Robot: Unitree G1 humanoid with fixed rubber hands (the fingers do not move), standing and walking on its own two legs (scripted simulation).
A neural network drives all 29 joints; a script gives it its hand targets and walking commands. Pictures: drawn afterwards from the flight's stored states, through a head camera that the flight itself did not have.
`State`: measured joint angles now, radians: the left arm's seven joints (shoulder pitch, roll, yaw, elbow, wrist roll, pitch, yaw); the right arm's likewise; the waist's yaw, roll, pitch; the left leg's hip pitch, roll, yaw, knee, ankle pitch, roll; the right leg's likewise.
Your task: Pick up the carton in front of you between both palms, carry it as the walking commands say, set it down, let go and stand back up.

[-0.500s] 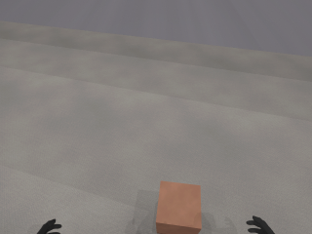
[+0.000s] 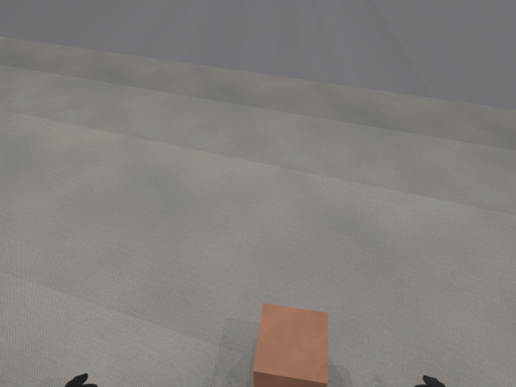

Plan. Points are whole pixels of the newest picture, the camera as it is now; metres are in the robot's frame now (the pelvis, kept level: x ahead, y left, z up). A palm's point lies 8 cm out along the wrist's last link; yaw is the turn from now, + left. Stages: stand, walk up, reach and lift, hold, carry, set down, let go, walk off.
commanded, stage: stand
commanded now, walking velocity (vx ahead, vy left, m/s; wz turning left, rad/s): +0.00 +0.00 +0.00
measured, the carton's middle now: (289, 352) +0.37 -0.10 -0.65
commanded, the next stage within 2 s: none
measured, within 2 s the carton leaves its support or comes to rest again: neither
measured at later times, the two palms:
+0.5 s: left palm out of the picture +0.08 +0.31 -0.09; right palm out of the picture +0.07 -0.30 -0.11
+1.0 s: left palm out of the picture +0.08 +0.31 -0.09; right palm out of the picture +0.06 -0.31 -0.11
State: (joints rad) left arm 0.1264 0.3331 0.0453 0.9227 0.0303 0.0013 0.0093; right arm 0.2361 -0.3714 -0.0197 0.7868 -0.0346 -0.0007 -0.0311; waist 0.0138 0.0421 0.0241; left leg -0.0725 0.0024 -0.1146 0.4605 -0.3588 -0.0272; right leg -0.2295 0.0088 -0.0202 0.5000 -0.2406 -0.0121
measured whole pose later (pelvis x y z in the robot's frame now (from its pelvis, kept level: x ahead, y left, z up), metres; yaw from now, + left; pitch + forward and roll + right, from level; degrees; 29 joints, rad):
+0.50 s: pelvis -0.01 +0.00 +0.00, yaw +0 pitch -3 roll +0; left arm 0.11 0.36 0.04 1.03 0.02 0.00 0.00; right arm 0.21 -0.39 -0.01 0.90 -0.03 -0.01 -0.02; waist 0.01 0.03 0.03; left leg -0.05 0.00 -0.11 0.40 -0.31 -0.03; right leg -0.21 0.01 -0.01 0.44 -0.19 -0.01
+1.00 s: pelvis -0.02 +0.00 +0.01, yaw -1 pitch -3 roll +0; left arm 0.08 0.37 0.03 1.07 0.01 0.00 0.00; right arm 0.19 -0.39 0.00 0.97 -0.02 -0.01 -0.02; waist 0.01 0.03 0.04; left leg -0.04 0.00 -0.10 0.37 -0.29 -0.03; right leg -0.20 0.01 0.00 0.42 -0.17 -0.01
